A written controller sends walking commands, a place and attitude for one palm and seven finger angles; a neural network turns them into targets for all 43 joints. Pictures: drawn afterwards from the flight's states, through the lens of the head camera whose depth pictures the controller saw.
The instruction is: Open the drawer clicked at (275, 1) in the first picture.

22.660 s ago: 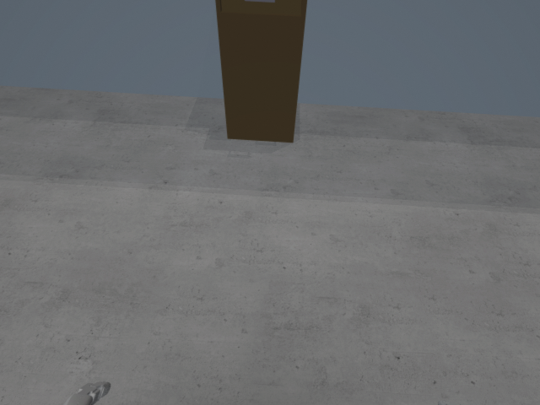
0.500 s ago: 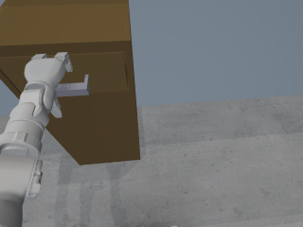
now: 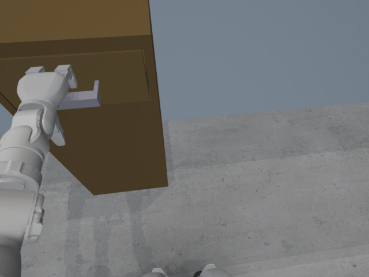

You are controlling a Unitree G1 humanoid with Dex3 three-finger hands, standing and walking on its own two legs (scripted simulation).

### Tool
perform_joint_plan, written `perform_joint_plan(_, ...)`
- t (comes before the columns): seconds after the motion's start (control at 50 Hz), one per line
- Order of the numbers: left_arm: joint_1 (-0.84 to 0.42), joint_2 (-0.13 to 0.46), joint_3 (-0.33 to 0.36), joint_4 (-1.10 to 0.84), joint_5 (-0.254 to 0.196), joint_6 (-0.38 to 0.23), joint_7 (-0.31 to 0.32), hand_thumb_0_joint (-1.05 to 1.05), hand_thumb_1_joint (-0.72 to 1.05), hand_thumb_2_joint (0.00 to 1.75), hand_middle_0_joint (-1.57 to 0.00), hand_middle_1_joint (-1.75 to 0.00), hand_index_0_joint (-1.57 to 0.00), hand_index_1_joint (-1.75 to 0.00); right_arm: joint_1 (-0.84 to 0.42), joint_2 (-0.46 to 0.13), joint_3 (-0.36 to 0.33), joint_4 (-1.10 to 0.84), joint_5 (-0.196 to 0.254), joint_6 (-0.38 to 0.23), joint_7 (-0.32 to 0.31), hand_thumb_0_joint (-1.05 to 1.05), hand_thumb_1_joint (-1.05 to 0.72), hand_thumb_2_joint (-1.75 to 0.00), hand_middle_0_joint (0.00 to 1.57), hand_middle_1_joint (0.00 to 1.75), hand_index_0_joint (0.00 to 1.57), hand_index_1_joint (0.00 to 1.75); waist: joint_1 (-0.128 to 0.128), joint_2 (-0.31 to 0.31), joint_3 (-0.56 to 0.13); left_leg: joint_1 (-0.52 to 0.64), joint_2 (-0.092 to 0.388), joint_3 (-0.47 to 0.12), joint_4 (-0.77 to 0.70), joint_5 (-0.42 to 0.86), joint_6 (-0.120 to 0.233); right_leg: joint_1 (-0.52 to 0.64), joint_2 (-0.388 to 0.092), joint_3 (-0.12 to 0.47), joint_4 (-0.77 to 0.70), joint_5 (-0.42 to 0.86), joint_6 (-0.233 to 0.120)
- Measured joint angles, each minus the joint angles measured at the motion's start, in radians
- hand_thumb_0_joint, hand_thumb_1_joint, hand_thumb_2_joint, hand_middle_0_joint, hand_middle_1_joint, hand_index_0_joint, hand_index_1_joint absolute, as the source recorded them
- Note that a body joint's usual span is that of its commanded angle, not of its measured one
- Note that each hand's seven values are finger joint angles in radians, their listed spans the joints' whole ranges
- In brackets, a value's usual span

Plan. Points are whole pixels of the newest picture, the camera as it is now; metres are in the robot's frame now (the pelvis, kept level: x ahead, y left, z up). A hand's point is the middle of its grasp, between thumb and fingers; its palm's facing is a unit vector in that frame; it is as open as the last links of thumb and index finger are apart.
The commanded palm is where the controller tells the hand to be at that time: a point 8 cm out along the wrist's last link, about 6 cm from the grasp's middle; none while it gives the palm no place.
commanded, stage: lower the fingers behind the handle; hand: left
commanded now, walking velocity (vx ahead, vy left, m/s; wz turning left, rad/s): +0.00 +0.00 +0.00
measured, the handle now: (72, 93) +0.53 +0.26 +0.06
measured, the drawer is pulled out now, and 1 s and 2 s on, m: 0.00 0.00 0.00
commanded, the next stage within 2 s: lift the fingers back up to retry in 0.50 s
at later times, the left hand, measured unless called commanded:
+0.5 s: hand (57, 105) +0.48 +0.28 +0.07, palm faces -0.02 +0.01 -1.00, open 13.8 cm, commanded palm +0.46 +0.27 +0.09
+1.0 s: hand (56, 102) +0.48 +0.28 +0.08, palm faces -0.06 -0.02 -1.00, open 13.5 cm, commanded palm +0.47 +0.27 +0.15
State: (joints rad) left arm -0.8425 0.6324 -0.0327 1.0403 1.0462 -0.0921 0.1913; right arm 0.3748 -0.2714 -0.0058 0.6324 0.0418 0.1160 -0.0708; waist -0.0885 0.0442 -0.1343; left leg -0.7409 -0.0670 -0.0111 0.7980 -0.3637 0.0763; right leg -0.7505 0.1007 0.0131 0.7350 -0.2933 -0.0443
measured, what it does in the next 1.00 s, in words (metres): stands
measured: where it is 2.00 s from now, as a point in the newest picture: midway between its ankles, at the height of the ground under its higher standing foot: outside the picture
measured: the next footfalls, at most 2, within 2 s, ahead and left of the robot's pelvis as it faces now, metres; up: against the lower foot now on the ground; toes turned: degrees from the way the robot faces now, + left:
none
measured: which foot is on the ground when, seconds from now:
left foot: down 0.00-1.00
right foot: down 0.00-1.00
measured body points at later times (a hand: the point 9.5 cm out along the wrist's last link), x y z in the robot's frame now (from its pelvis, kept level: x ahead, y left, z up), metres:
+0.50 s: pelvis +0.01 +0.01 +0.00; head +0.09 +0.02 +0.44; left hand +0.48 +0.28 +0.12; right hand +0.06 -0.26 -0.12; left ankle +0.00 +0.07 -0.70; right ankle +0.03 -0.09 -0.70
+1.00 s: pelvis +0.02 +0.01 +0.01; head +0.10 +0.01 +0.45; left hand +0.48 +0.28 +0.13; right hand +0.07 -0.25 -0.12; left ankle +0.00 +0.07 -0.70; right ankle +0.03 -0.09 -0.70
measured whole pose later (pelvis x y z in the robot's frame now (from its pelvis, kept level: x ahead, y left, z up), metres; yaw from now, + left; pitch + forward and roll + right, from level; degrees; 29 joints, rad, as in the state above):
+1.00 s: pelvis +0.02 +0.01 +0.01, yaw +1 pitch +16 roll -2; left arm -0.78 0.56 -0.06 0.96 1.03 -0.07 0.16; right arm 0.36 -0.26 -0.02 0.65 0.03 0.13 -0.05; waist -0.07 0.06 -0.13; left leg -0.64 -0.08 -0.03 0.75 -0.38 0.09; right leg -0.64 0.09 0.01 0.68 -0.31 -0.03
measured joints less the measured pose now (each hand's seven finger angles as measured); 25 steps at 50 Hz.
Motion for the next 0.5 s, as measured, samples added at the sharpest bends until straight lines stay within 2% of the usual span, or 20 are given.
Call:
perform_joint_plan(0.1, -0.001, -0.013, -0.013, -0.007, -0.001, -0.014, 0.032, 0.0, -0.49, 0.3, -0.3, -1.33, -0.32, -1.22, 0.007, -0.001, -0.004, 0.018, -0.001, -0.001, 0.007, 0.0, -0.9, -0.9, 0.21, 0.3, 0.2, 0.3, 0.012, 0.001, -0.012, -0.019, -0.003, -0.005, 0.02, -0.012, 0.002, -0.016, -0.002, -0.007, 0.016, -0.013, 0.002)
perform_joint_plan(0.2, -0.003, -0.027, -0.021, -0.008, 0.007, -0.001, 0.056, 0.0, -0.49, 0.3, -0.32, -1.38, -0.33, -1.22, -0.001, -0.001, -0.006, 0.023, -0.003, 0.004, 0.017, 0.0, -0.9, -0.9, 0.21, 0.3, 0.2, 0.3, 0.017, 0.002, -0.023, -0.029, -0.005, -0.005, 0.03, -0.021, 0.005, -0.025, -0.004, -0.007, 0.025, -0.022, 0.004)
perform_joint_plan(0.5, 0.033, -0.062, -0.031, -0.036, 0.003, 0.033, 0.044, 0.0, -0.49, 0.3, -0.31, -1.38, -0.33, -1.22, -0.023, 0.008, -0.004, 0.0, -0.002, 0.029, 0.026, 0.0, -0.9, -0.9, 0.21, 0.3, 0.2, 0.3, 0.026, 0.001, -0.03, 0.021, -0.007, 0.0, 0.005, -0.025, 0.014, 0.025, -0.006, 0.002, -0.001, -0.024, 0.011)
